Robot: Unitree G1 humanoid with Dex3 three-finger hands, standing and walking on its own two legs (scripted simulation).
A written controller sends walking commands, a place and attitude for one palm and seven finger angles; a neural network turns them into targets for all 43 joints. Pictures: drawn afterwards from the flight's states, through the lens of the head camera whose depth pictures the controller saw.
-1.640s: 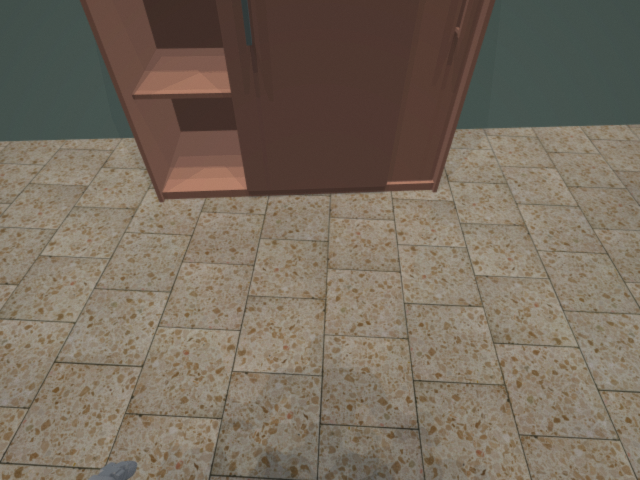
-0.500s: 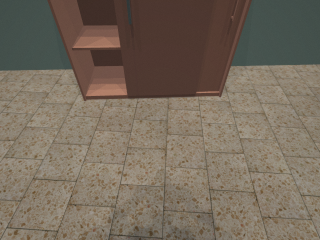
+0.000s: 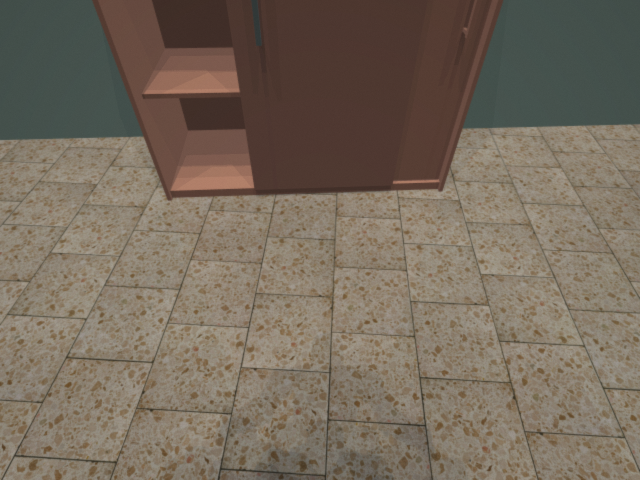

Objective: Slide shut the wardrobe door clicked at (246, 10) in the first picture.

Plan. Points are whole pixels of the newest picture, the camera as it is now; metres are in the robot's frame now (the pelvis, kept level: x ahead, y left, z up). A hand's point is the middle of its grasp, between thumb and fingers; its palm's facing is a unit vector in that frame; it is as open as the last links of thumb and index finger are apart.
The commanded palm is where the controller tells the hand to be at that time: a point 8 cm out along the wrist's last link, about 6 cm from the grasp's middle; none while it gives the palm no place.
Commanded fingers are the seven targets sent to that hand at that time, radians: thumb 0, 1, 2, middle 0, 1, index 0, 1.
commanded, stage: look at it before walking up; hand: right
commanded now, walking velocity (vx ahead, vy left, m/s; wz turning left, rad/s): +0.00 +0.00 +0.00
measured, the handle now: out of the picture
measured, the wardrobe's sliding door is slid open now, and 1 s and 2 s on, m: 0.40 0.40 0.40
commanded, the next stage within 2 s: walk to a spot facing it in 0.10 s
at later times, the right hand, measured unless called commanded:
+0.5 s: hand out of the picture +0.06 -0.19 -0.18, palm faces -0.11 +0.97 -0.23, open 7.4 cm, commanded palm none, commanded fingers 0.00 -0.90 -0.90 0.20 0.30 0.20 0.30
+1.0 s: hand (452, 434) +0.25 -0.20 -0.21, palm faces -0.26 +0.95 -0.17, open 7.4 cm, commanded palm none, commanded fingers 0.00 -0.90 -0.90 0.20 0.30 0.20 0.30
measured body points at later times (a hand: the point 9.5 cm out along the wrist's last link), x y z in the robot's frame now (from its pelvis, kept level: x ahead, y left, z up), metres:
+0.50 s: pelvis +0.04 +0.02 -0.02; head +0.04 +0.02 +0.43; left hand +0.04 +0.28 -0.17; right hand +0.07 -0.24 -0.16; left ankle +0.01 +0.11 -0.74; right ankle -0.01 -0.12 -0.75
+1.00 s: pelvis +0.24 -0.01 -0.03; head +0.28 -0.03 +0.42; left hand +0.29 +0.25 -0.14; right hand +0.26 -0.25 -0.19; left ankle +0.06 +0.09 -0.68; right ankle +0.32 -0.07 -0.75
